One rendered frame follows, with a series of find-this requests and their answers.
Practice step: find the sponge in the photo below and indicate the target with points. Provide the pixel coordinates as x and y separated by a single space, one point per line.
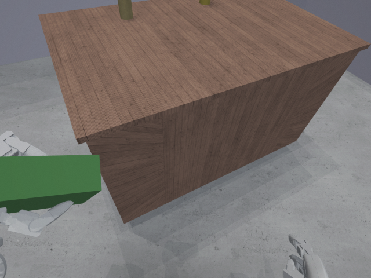
38 182

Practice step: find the table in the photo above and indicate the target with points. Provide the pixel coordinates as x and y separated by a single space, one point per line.
184 93

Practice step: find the left robot hand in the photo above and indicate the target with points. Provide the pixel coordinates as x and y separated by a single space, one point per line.
27 222

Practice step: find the right robot hand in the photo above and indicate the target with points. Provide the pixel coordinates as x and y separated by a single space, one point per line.
310 267

